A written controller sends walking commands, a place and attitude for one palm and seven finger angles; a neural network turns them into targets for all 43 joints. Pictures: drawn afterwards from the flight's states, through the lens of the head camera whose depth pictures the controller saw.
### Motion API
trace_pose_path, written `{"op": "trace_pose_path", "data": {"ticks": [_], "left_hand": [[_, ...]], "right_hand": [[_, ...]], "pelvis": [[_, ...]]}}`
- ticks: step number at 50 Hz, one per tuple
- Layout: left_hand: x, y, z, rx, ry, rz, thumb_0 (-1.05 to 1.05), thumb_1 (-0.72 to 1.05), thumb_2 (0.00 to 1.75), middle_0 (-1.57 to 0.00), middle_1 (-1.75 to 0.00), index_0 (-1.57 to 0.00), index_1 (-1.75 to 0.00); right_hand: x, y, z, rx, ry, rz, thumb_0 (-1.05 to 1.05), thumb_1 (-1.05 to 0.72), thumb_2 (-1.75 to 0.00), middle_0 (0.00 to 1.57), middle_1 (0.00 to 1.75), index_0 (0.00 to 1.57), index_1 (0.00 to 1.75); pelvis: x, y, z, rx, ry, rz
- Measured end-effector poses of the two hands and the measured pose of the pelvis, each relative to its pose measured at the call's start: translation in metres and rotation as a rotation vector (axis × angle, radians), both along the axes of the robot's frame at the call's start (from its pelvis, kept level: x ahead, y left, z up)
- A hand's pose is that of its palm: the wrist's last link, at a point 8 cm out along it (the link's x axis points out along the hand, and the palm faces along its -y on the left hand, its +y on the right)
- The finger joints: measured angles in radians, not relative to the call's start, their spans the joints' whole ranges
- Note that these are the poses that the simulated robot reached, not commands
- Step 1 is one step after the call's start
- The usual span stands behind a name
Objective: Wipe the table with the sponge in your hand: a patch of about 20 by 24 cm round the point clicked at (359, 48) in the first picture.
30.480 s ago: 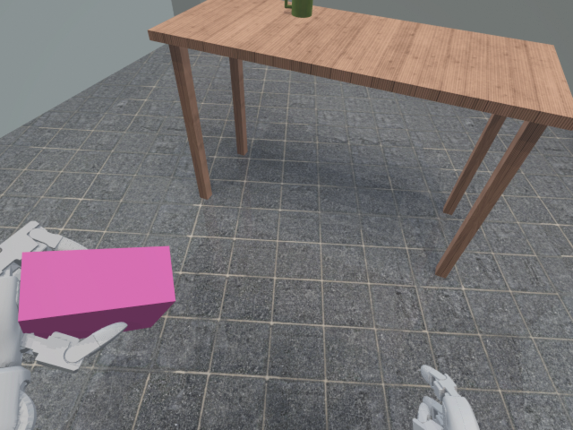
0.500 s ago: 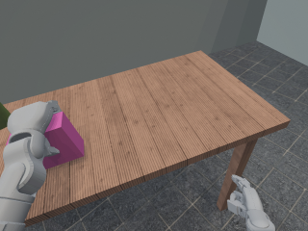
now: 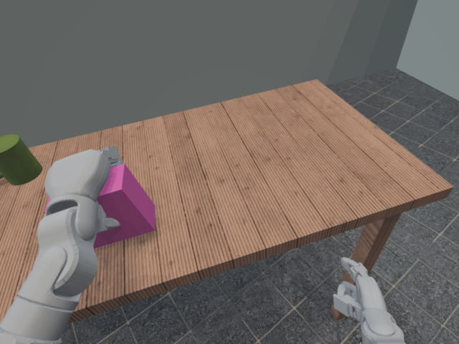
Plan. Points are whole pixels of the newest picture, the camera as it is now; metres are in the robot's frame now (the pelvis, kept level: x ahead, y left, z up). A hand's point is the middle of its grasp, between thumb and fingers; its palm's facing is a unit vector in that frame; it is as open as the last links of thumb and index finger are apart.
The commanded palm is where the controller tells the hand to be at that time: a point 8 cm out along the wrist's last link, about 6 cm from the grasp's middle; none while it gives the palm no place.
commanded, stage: move the sponge above the wiping area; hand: left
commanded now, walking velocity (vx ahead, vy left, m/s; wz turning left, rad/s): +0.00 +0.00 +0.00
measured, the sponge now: (112, 215) +0.28 +0.27 +0.10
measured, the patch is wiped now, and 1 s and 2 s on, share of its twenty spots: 0.00 0.00 0.00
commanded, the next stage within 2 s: none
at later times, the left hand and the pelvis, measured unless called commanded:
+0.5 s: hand (113, 201) +0.27 +0.24 +0.15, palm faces +0.07 -0.07 -1.00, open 10.2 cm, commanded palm +0.23 +0.25 +0.24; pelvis +0.00 -0.02 +0.00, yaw +0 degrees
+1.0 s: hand (99, 209) +0.26 +0.26 +0.14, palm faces +0.05 -0.04 -1.00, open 10.2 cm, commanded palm +0.23 +0.27 +0.24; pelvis +0.00 -0.03 +0.00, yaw +0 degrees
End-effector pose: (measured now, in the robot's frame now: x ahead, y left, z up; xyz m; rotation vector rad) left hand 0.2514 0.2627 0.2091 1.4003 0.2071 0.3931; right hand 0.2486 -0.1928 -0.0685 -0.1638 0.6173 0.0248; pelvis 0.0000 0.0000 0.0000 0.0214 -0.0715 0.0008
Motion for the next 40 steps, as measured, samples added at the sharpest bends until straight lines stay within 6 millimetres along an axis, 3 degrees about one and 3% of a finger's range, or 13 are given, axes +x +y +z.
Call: {"op": "trace_pose_path", "data": {"ticks": [6, 13, 18, 23, 28, 35, 40], "left_hand": [[-0.002, -0.017, 0.002, 0.024, -0.014, -0.065, 0.0, -0.53, 1.06, -0.73, -1.35, -0.75, -1.34], [-0.011, 0.002, 0.019, 0.025, -0.082, 0.046, 0.0, -0.53, 1.06, -0.73, -1.35, -0.75, -1.34], [-0.011, 0.008, 0.006, 0.0, -0.012, 0.108, 0.0, -0.53, 1.06, -0.73, -1.35, -0.75, -1.34], [-0.004, -0.012, -0.011, 0.018, 0.075, 0.036, 0.0, -0.53, 1.06, -0.73, -1.35, -0.75, -1.34], [0.004, -0.03, 0.001, 0.087, 0.039, -0.053, 0.0, -0.53, 1.06, -0.73, -1.34, -0.75, -1.34], [0.007, -0.008, 0.029, 0.061, -0.067, 0.069, 0.0, -0.53, 1.06, -0.73, -1.35, -0.75, -1.34], [-0.006, 0.004, 0.013, 0.022, 0.015, 0.137, 0.0, -0.53, 1.06, -0.73, -1.35, -0.75, -1.35]], "right_hand": [[-0.001, 0.001, 0.001, 0.009, 0.0, 0.01, 0.01, -0.9, -0.9, 0.2, 0.3, 0.17, 0.29], [0.001, -0.004, 0.002, 0.014, 0.007, 0.028, 0.01, -0.9, -0.9, 0.2, 0.3, 0.19, 0.3], [0.002, -0.007, 0.001, 0.012, 0.002, 0.038, 0.01, -0.9, -0.9, 0.2, 0.3, 0.21, 0.32], [0.003, -0.01, -0.001, 0.005, -0.011, 0.04, 0.01, -0.9, -0.9, 0.2, 0.3, 0.23, 0.32], [0.003, -0.014, -0.003, 0.01, -0.014, 0.036, 0.01, -0.9, -0.9, 0.2, 0.3, 0.23, 0.33], [0.005, -0.026, -0.003, 0.029, -0.003, 0.014, 0.01, -0.9, -0.9, 0.2, 0.3, 0.21, 0.31], [0.007, -0.04, -0.003, 0.018, -0.008, -0.009, 0.01, -0.9, -0.9, 0.2, 0.3, 0.2, 0.31]], "pelvis": [[0.001, -0.001, 0.0, 0.004, -0.004, -0.015], [0.002, -0.008, 0.0, 0.003, -0.005, -0.013], [0.0, -0.014, -0.001, 0.002, 0.0, 0.0], [0.0, -0.017, -0.001, 0.004, -0.001, 0.005], [0.003, -0.021, -0.001, 0.007, -0.005, -0.006], [0.006, -0.028, -0.002, 0.008, 0.006, -0.017], [0.007, -0.03, -0.003, 0.007, 0.016, -0.012]]}}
